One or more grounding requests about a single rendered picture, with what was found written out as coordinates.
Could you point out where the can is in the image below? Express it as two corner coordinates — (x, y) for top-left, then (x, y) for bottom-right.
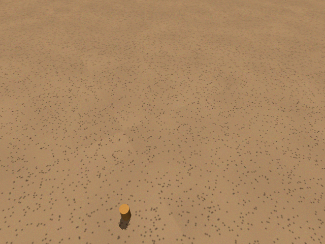
(119, 204), (131, 221)

